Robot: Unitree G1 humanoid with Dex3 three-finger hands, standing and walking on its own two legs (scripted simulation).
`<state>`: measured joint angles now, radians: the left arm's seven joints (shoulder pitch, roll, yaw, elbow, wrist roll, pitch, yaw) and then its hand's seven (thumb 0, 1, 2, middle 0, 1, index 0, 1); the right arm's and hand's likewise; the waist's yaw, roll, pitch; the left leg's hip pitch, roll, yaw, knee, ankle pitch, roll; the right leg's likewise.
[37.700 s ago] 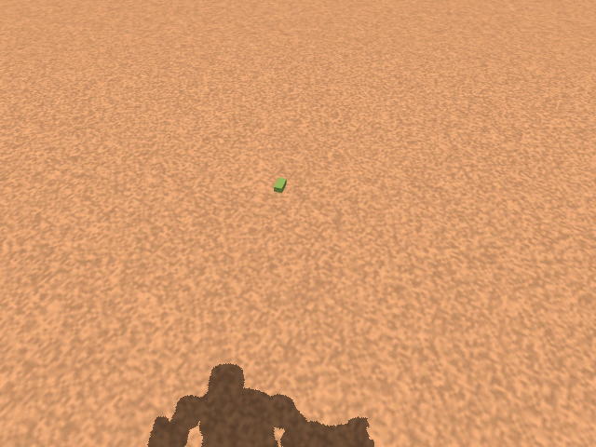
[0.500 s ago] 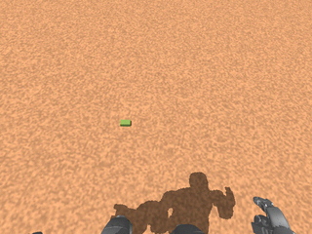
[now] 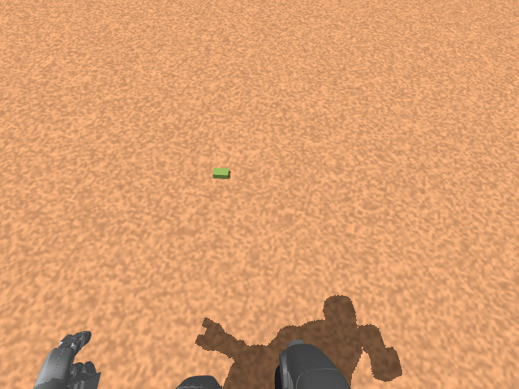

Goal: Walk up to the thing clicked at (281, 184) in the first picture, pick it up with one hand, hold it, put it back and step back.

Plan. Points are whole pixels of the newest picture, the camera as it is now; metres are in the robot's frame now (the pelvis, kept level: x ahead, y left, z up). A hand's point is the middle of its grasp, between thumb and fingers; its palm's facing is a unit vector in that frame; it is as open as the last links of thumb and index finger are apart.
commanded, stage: step back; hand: left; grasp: from above
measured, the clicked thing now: (220, 173) +1.02 +0.13 -0.74
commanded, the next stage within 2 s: stand in 1.38 s
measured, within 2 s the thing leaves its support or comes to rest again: neither
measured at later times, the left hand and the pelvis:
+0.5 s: hand out of the picture -0.07 +0.25 -0.12, palm faces -0.02 -0.90 -0.44, open 7.4 cm; pelvis -0.12 -0.03 +0.01, yaw -2 degrees
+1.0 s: hand out of the picture -0.01 +0.23 -0.13, palm faces +0.00 -0.92 -0.39, open 7.4 cm; pelvis -0.10 -0.04 +0.01, yaw +0 degrees
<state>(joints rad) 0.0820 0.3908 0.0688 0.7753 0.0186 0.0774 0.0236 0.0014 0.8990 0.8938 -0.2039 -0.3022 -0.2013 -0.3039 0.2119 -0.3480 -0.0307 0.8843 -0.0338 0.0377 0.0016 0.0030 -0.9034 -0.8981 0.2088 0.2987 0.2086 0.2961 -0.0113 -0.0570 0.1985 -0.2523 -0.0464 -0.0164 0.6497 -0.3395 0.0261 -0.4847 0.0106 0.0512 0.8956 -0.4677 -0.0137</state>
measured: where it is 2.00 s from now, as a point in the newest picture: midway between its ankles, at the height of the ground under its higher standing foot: outside the picture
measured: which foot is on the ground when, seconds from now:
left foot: down 0.00-0.28, up 0.30-0.56, down 0.58-0.92, up 0.94-1.00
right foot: up 0.00-0.24, down 0.26-0.62, up 0.64-0.86, down 0.88-1.00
